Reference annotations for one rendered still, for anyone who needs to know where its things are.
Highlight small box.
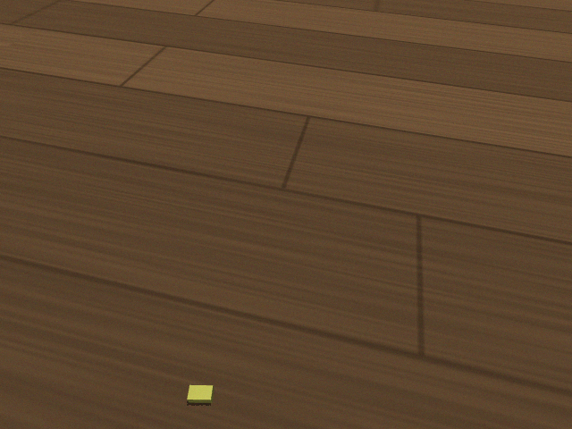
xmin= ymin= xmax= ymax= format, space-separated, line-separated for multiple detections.
xmin=187 ymin=385 xmax=215 ymax=403

